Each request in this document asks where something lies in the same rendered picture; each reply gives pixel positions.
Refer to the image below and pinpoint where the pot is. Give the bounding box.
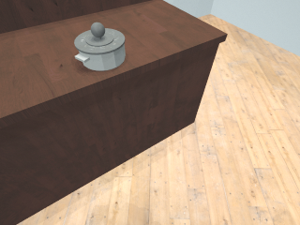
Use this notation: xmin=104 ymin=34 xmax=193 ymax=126
xmin=75 ymin=44 xmax=126 ymax=71

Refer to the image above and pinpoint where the table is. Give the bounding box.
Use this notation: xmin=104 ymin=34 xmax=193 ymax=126
xmin=0 ymin=0 xmax=228 ymax=225

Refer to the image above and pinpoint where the lid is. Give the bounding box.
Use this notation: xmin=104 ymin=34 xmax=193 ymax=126
xmin=74 ymin=28 xmax=126 ymax=55

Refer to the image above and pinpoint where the knob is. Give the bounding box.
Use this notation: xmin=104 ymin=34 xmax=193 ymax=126
xmin=90 ymin=22 xmax=105 ymax=38

